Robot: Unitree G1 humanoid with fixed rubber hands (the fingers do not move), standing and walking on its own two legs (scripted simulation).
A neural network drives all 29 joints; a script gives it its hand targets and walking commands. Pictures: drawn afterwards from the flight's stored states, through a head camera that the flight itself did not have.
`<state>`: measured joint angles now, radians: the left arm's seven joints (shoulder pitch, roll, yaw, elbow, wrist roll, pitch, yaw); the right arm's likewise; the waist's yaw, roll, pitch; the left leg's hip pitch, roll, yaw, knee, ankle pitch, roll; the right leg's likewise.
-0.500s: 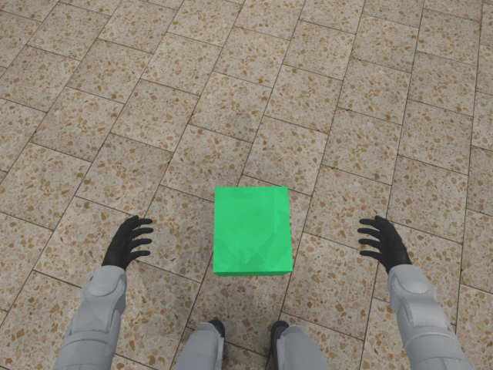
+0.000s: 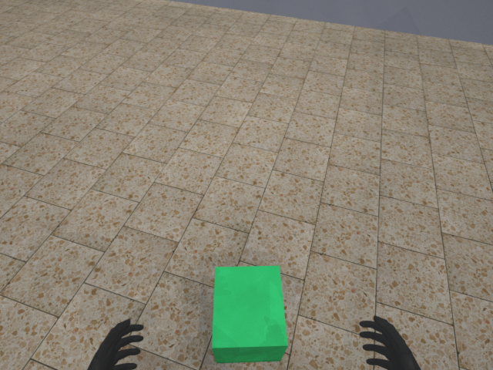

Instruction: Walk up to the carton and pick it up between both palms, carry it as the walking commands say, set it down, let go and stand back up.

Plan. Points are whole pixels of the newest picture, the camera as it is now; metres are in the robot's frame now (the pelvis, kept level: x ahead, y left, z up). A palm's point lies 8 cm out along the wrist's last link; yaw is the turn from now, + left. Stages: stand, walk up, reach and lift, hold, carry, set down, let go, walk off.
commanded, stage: let go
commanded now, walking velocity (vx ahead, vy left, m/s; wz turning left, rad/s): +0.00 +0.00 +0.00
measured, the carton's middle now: (248, 314) +0.42 +0.00 -0.65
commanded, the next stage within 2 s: stand in 0.30 s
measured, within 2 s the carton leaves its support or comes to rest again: neither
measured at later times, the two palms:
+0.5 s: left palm out of the picture +0.13 +0.27 -0.10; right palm out of the picture +0.15 -0.26 -0.09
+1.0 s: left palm out of the picture +0.08 +0.30 -0.11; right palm out of the picture +0.09 -0.27 -0.10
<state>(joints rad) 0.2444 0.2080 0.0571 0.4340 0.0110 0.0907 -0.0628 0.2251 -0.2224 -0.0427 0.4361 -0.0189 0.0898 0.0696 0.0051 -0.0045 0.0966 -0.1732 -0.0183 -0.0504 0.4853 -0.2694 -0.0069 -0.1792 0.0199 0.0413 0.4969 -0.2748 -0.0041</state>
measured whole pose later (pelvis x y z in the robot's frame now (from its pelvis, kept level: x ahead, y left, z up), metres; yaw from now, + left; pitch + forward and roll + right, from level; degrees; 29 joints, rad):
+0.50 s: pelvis +0.02 +0.00 +0.00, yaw +1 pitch -2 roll -1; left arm 0.23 0.27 0.04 0.66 0.03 0.07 0.01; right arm 0.22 -0.27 -0.02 0.66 -0.03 0.07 -0.01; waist 0.01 -0.01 0.05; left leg -0.17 -0.01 -0.06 0.51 -0.31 0.00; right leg -0.16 0.02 0.02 0.48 -0.30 0.00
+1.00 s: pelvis +0.00 +0.02 +0.00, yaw +0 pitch -3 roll +0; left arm 0.21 0.32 0.01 0.92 0.03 0.01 0.01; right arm 0.21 -0.31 -0.01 0.90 -0.03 0.00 -0.02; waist 0.01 -0.01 0.01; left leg -0.14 -0.03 -0.05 0.43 -0.25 0.02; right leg -0.13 0.00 0.03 0.41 -0.24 0.02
